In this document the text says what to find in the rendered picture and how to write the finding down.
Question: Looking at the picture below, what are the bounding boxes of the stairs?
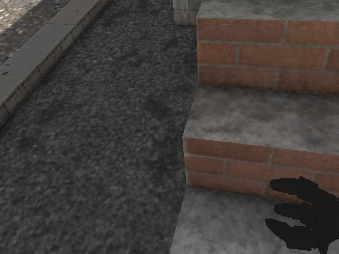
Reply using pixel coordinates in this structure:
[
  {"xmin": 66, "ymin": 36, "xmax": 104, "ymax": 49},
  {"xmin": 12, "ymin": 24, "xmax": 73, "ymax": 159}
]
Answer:
[{"xmin": 169, "ymin": 0, "xmax": 339, "ymax": 254}]

